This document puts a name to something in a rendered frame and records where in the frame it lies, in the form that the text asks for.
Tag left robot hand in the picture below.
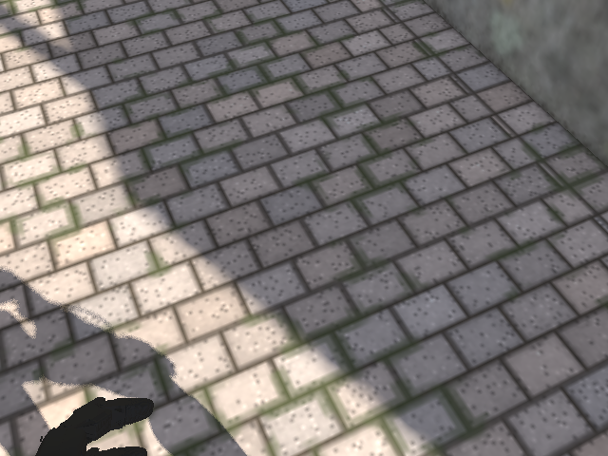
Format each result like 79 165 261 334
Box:
35 397 154 456

